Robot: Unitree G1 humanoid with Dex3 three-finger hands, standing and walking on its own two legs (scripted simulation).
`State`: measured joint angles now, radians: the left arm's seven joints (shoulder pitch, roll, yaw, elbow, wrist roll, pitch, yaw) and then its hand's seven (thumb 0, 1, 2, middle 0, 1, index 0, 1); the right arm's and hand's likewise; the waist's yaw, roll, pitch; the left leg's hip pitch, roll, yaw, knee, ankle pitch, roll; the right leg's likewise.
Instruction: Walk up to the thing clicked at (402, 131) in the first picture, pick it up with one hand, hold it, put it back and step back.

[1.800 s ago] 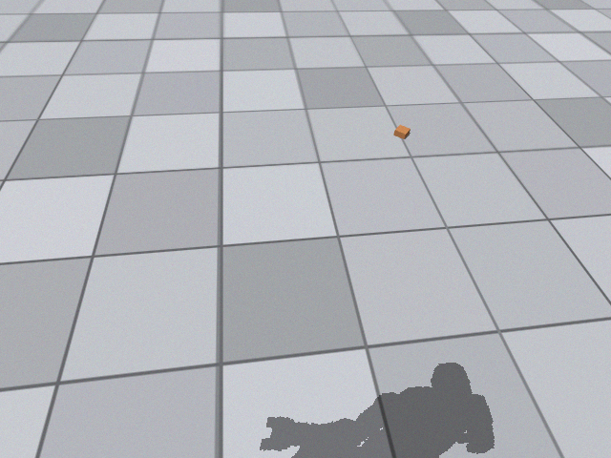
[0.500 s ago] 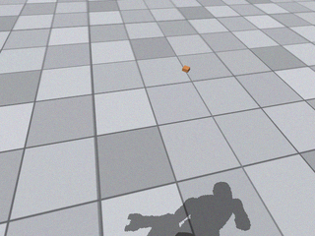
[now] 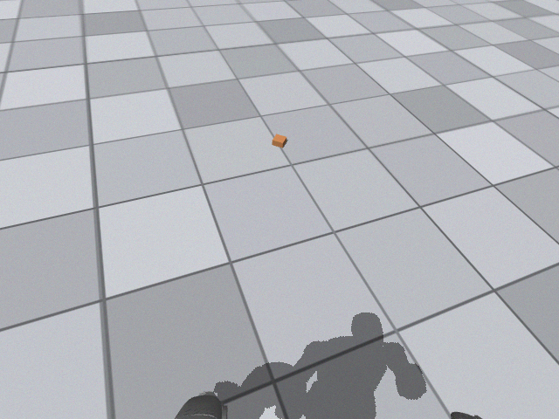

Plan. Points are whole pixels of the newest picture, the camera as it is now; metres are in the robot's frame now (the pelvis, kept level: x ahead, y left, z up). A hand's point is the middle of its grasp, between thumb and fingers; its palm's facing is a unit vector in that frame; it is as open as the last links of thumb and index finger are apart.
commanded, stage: walk up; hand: left
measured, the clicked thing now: (279, 140) +1.69 +0.01 -0.75
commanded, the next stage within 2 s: none
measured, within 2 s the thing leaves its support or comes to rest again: neither
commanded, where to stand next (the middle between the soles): +1.36 -0.15 m, yaw -8 degrees
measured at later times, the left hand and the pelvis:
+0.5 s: hand (180, 235) +0.48 +0.22 -0.12, palm faces -0.23 -0.89 -0.38, open 7.4 cm; pelvis +0.29 -0.03 -0.02, yaw -7 degrees
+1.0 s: hand (183, 210) +0.59 +0.24 -0.16, palm faces -0.12 -0.92 -0.38, open 7.4 cm; pelvis +0.55 -0.04 -0.02, yaw -8 degrees
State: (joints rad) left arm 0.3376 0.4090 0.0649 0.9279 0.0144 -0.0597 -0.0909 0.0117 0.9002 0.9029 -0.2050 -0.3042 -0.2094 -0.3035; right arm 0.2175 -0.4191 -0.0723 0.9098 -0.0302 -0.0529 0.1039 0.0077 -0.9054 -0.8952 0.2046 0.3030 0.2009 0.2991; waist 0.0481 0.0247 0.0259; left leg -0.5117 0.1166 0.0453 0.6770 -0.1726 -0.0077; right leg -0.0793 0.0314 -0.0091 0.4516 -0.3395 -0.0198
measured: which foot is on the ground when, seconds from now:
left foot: up 0.00-0.04, down 0.06-0.52, up 0.54-0.94, down 0.96-1.00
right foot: down 0.00-0.08, up 0.10-0.48, down 0.50-0.98, up 1.00-1.00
